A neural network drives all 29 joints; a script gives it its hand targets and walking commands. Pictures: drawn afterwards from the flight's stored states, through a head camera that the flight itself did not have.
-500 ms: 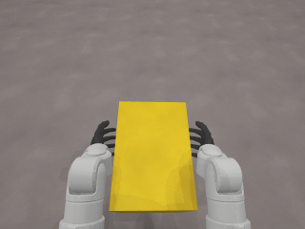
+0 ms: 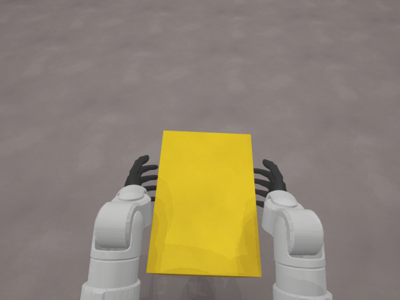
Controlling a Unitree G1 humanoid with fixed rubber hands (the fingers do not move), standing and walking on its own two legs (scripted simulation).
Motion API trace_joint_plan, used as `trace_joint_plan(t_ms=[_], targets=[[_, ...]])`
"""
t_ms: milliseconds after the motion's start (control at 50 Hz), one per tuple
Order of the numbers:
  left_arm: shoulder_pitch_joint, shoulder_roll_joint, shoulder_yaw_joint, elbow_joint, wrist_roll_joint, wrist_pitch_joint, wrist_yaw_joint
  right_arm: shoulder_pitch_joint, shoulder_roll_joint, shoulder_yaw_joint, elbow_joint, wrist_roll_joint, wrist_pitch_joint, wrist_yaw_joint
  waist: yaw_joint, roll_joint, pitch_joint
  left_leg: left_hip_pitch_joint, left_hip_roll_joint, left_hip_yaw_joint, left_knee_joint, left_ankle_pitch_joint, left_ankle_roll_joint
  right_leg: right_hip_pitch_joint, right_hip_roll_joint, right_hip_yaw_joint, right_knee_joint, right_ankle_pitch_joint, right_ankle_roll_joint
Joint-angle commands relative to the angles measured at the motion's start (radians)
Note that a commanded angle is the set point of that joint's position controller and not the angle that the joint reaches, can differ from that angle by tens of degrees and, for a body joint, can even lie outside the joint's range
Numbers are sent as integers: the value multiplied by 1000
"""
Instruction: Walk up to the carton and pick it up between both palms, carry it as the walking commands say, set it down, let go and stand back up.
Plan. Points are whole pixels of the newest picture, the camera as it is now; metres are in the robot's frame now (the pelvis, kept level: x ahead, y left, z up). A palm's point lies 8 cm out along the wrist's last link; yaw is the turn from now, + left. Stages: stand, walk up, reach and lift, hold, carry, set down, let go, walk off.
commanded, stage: carry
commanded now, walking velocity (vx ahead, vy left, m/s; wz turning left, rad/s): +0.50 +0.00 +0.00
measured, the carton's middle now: (203, 209) +0.31 +0.00 -0.01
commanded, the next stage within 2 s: none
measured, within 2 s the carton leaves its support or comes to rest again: neither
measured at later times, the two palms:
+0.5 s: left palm (151, 82) +0.62 +0.15 +0.08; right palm (248, 86) +0.60 -0.11 +0.09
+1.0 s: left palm (171, 34) +0.86 +0.11 +0.10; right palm (250, 40) +0.84 -0.14 +0.09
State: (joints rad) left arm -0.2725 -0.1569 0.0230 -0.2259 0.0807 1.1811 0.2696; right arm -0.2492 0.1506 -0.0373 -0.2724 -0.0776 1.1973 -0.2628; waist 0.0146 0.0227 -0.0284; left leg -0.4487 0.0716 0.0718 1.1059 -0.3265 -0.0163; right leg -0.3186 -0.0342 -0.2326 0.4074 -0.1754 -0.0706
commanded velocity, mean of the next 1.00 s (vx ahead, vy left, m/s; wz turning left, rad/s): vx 0.23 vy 0.00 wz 0.00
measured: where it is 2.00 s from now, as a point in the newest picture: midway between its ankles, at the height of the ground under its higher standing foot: (199, 232)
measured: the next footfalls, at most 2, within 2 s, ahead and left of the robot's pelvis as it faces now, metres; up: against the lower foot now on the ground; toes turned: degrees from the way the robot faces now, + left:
left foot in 0.28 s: +0.36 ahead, +0.12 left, +0.00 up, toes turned +9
right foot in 0.70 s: +0.61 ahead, -0.09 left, +0.00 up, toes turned -13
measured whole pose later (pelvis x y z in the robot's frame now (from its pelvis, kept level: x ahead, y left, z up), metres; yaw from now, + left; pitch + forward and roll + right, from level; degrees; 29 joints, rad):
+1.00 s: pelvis +0.55 +0.00 +0.00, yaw -3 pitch +4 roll +0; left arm -0.31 -0.17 0.04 -0.25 0.11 1.17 0.25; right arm -0.28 0.16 -0.04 -0.31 -0.10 1.18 -0.27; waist 0.01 0.04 -0.02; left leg -0.26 0.07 0.11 0.46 -0.24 -0.02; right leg -0.32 -0.01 -0.18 0.43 -0.18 -0.06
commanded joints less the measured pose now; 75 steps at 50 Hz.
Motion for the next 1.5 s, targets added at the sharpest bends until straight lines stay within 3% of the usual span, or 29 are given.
trace_joint_plan(t_ms=[0, 160, 220, 260, 280, 300, 320, 340, 380, 420, 460, 560, 600, 660, 680, 700, 720, 740, 780, 820, 860, 900, 960, 1060, 1200, 1280, 1360, 1420, 1480], targets=[[-312, -1099, -464, -175, -328, -66, -238, -321, 1113, 511, -101, 302, -72, 220, 5, -140, -353, -155, 30, -15, -147, 64, -14, 442, -278, 292, -211, 278, -68], [-235, -979, -461, -194, -308, -33, -228, -261, 1028, 504, -124, 268, -46, 197, 4, -203, -222, -45, -30, 136, -568, 290, -4, 418, -193, 98, -194, 373, -14], [-237, -956, -457, -187, -292, -12, -216, -270, 1002, 503, -122, 276, -24, 199, 4, -181, -211, 48, -53, 171, -650, 279, 7, 421, -197, 70, -98, 453, 5], [-243, -949, -463, -180, -284, -1, -208, -258, 988, 491, -104, 281, -15, 200, -21, -108, -309, 344, -60, 179, -708, 229, 36, 310, -149, 32, 126, 462, 57], [-258, -933, -467, -176, -284, 6, -206, -244, 971, 480, -89, 280, -11, 199, -51, -27, -363, 544, 62, 2, -715, 214, 70, 136, -121, 46, 337, 332, 95], [-299, -937, -483, -202, -293, 12, -203, -256, 974, 461, -71, 289, -16, 200, -68, 229, -441, 751, 270, -387, -794, 247, 199, -164, 20, 59, 647, 12, 119], [-281, -956, -486, -177, -298, 12, -205, -260, 999, 466, -70, 299, -16, 204, -51, 274, -423, 791, 361, -531, -847, 385, 245, -359, 47, 177, 805, -325, 99], [-291, -999, -504, -166, -312, 3, -209, -264, 1026, 462, -81, 296, -22, 207, -46, 177, -424, 765, 347, -431, -820, 526, 233, -397, -18, 238, 841, -296, 75], [-325, -1077, -516, -171, -332, -25, -222, -314, 1096, 485, -108, 313, -46, 220, -39, 14, -375, 644, 289, -226, -844, 579, 188, -344, -81, 246, 741, -148, 80], [-325, -1110, -512, -180, -333, -51, -228, -318, 1121, 497, -118, 327, -68, 231, -31, 54, -378, 573, 231, -94, -877, 492, 151, -260, -68, 193, 595, -83, 91], [-302, -1110, -511, -180, -317, -66, -221, -300, 1096, 497, -118, 322, -80, 234, -34, 99, -360, 553, 227, -56, -909, 437, 158, -261, -58, 159, 507, -69, 90], [-257, -1044, -514, -180, -308, -52, -200, -251, 1011, 464, -127, 294, -65, 227, -37, 149, -273, 560, 169, 99, -852, 820, 106, -220, 3, 74, 213, 48, 93], [-255, -1020, -510, -179, -306, -40, -199, -227, 990, 457, -120, 282, -54, 221, -39, 161, -262, 575, 162, 123, -812, 887, 90, -175, 20, 55, 133, 121, 87], [-265, -998, -497, -167, -300, -21, -205, -230, 966, 462, -117, 270, -37, 213, -18, 109, -292, 523, 113, 188, -640, 833, 45, 47, 40, 2, -50, 324, 68], [-273, -989, -492, -163, -300, -14, -208, -230, 953, 459, -114, 266, -31, 210, -9, 68, -322, 450, 88, 188, -560, 721, 17, 179, 11, 22, -85, 428, 56], [-281, -963, -487, -161, -300, -6, -210, -249, 931, 453, -116, 266, -23, 205, 3, -23, -383, 312, 59, 170, -430, 460, -6, 364, -112, 148, -32, 714, 45], [-268, -981, -480, -139, -292, -14, -211, -283, 928, 484, -140, 277, -18, 205, 14, -197, -464, 101, 8, 105, -273, 59, -45, 581, -299, 339, 69, 1152, -69], [-250, -1002, -463, -93, -287, -11, -213, -296, 946, 500, -134, 285, -11, 206, 9, -238, -505, 22, -38, 29, -171, -198, -39, 616, -354, 439, 67, 1210, -147], [-272, -1044, -451, -98, -289, -21, -223, -324, 1010, 517, -125, 310, -17, 213, 2, -138, -487, 22, -15, -51, -230, -202, -16, 527, -331, 368, 14, 984, -117], [-325, -1083, -440, -125, -292, -41, -232, -383, 1062, 533, -140, 328, -32, 224, 2, -155, -423, 81, 4, -38, -450, -181, -17, 402, -269, 281, -40, 705, -65], [-325, -1091, -456, -152, -297, -52, -238, -353, 1075, 524, -135, 317, -42, 224, 5, -168, -451, 153, -22, 9, -562, -115, -21, 386, -239, 242, -63, 575, -52], [-295, -1090, -466, -135, -293, -48, -241, -327, 1069, 522, -138, 305, -45, 223, -4, -146, -475, 241, -12, 36, -687, 64, -19, 357, -209, 191, -34, 531, -20], [-269, -1082, -470, -114, -288, -31, -242, -320, 1056, 518, -124, 299, -37, 225, -3, -53, -439, 316, 88, -12, -708, 368, -6, 258, -133, 132, 21, 356, 40], [-305, -1061, -465, -106, -288, -11, -235, -316, 1040, 496, -78, 290, -16, 223, -5, -4, -418, 326, 95, -5, -641, 566, 6, 258, -139, 160, 94, 568, 52], [-327, -1068, -443, -76, -287, 6, -231, -335, 1037, 468, -51, 286, 1, 219, -6, -4, -403, 344, 81, 2, -587, 746, 8, 217, -109, 136, 140, 597, 62], [-330, -1070, -436, -80, -292, 7, -228, -348, 1036, 465, -62, 289, 2, 216, -5, -15, -394, 306, 68, -9, -543, 735, 15, 217, -120, 124, 168, 601, 68], [-315, -1063, -431, -78, -290, 8, -224, -344, 1035, 469, -60, 294, 6, 217, -5, -60, -377, 213, 34, -9, -518, 536, 17, 233, -173, 125, 192, 631, 61], [-300, -1056, -429, -77, -288, 7, -220, -344, 1033, 472, -54, 298, 7, 220, -3, -54, -371, 195, 44, -35, -515, 548, 31, 217, -198, 115, 231, 554, 72], [-298, -1052, -433, -81, -295, 1, -219, -337, 1036, 473, -49, 301, 3, 222, -9, -4, -384, 224, 92, -103, -468, 780, 64, 149, -181, 101, 295, 363, 95]])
